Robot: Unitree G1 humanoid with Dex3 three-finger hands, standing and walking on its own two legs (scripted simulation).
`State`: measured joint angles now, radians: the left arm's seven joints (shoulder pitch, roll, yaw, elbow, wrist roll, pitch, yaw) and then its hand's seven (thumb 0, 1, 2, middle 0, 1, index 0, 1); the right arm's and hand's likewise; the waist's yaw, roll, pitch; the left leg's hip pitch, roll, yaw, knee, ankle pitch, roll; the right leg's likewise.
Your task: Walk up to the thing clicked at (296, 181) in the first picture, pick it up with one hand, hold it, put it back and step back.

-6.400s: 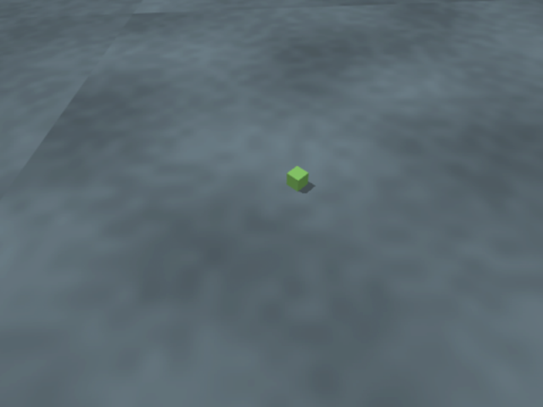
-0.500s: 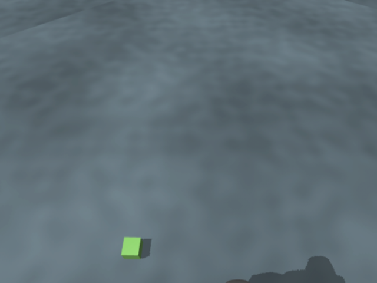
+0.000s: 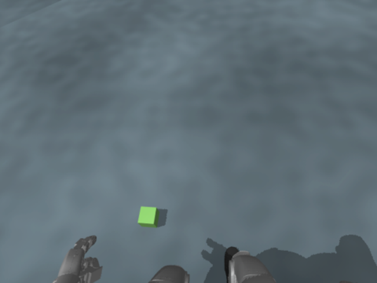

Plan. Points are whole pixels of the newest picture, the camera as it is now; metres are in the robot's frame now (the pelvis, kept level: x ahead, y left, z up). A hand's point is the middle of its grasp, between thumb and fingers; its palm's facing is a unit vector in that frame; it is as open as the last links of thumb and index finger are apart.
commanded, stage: walk up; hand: left
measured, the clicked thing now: (149, 217) +0.44 +0.29 -0.71
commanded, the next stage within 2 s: none
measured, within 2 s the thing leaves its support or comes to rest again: neither
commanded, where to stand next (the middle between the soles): +0.05 +0.02 m, yaw -6 degrees
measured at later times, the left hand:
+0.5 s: hand out of the picture -0.09 +0.30 -0.12, palm faces -0.09 -0.90 -0.42, open 7.4 cm
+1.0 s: hand out of the picture +0.01 +0.29 -0.14, palm faces -0.06 -0.93 -0.38, open 7.4 cm
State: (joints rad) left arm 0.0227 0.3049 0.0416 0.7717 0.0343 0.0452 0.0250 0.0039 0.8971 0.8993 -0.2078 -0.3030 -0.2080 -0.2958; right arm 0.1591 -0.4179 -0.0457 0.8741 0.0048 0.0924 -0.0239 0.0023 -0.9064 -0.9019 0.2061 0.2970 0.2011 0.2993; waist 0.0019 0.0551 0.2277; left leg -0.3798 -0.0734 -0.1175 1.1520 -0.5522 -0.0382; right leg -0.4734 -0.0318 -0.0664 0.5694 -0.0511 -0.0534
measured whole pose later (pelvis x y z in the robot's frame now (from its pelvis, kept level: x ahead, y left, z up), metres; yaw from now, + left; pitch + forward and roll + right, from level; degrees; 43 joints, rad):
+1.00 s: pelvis -0.01 +0.02 +0.00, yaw -2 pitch -4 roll +1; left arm 0.40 0.40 0.05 0.84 0.00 -0.05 -0.01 0.01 0.90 0.90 -0.21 -0.30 -0.21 -0.30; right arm 0.25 -0.37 -0.07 0.83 -0.05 -0.01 0.08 0.01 -0.91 -0.90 0.21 0.30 0.20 0.30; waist 0.02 -0.03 0.15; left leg -0.37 0.00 0.05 0.61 -0.17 0.02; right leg -0.05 -0.06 -0.02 0.76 -0.48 -0.01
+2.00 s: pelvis -0.06 +0.01 +0.02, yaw -4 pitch -1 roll +0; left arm 0.34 0.41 0.07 0.95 0.02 0.02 -0.04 0.01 0.90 0.90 -0.21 -0.30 -0.21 -0.30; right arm 0.30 -0.39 -0.05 0.87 -0.05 -0.01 0.04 0.01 -0.90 -0.90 0.21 0.30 0.20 0.30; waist -0.01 -0.03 0.03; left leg -0.18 0.03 0.00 0.55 -0.36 0.04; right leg -0.33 0.01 0.02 0.82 -0.48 0.01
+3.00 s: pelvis -0.08 +0.03 +0.00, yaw -7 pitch -3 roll +1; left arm 0.30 0.39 0.07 0.86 0.04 0.05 -0.01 0.00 0.90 0.90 -0.20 -0.30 -0.21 -0.30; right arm 0.11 -0.37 -0.07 0.81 -0.02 0.09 0.01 0.01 -0.91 -0.90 0.21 0.30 0.20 0.30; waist 0.03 0.05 0.17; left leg -0.55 -0.06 0.02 0.83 -0.40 0.01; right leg -0.30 0.01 -0.02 0.75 -0.40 -0.06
